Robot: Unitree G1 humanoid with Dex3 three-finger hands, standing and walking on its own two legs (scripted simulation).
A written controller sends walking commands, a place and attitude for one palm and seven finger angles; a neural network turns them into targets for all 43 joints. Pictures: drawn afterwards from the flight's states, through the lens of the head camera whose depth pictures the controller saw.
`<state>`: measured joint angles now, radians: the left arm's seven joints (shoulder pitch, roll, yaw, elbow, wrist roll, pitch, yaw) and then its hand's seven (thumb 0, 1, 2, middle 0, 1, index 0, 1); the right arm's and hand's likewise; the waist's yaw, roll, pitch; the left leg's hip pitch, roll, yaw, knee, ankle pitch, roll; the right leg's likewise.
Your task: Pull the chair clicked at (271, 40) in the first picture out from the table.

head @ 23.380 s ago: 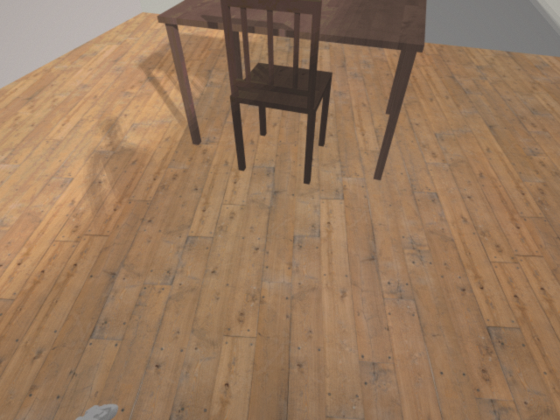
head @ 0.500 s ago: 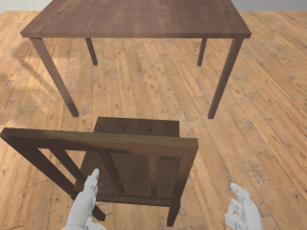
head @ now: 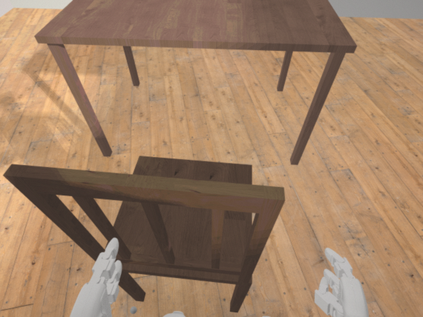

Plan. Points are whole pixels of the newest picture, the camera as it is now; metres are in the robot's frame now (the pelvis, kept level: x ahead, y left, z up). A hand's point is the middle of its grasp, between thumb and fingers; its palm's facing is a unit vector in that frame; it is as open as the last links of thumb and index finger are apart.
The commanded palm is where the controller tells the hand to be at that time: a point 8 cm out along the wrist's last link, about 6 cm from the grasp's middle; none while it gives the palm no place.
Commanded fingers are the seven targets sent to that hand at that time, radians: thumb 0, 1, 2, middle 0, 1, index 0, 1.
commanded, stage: draw the hand back to the body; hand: left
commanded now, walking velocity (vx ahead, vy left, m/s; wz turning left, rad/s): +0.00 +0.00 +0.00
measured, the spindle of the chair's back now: (161, 236) +0.28 +0.12 -0.02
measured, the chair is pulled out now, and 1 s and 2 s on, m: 0.61 0.61 0.61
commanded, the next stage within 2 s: step back with the hand held close in 1.46 s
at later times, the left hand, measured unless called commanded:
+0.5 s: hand (69, 273) +0.17 +0.20 +0.12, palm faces +0.19 -0.93 -0.32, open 16.8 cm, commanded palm +0.13 +0.25 +0.14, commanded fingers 0.00 -0.12 0.41 -0.06 -0.09 -0.06 -0.09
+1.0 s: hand (9, 210) +0.21 +0.25 +0.20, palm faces +0.43 -0.78 -0.45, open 10.5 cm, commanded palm +0.16 +0.30 +0.23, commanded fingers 0.00 0.79 0.85 -0.19 -0.28 -0.19 -0.28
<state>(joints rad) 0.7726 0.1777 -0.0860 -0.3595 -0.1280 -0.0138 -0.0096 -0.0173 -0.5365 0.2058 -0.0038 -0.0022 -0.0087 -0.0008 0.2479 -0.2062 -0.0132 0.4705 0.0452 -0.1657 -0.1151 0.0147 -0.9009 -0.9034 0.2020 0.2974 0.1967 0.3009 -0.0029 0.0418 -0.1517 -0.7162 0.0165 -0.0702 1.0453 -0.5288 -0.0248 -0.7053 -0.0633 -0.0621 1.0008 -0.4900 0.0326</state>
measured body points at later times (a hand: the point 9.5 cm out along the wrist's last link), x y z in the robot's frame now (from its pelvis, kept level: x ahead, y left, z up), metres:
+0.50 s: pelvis +0.00 +0.00 +0.02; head +0.01 -0.01 +0.47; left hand +0.15 +0.25 +0.14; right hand +0.19 -0.22 -0.05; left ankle -0.01 +0.13 -0.67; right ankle +0.00 -0.14 -0.67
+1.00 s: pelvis +0.03 +0.00 +0.06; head +0.01 -0.03 +0.51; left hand +0.18 +0.29 +0.23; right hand +0.22 -0.22 -0.03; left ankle -0.01 +0.13 -0.67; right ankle +0.00 -0.14 -0.67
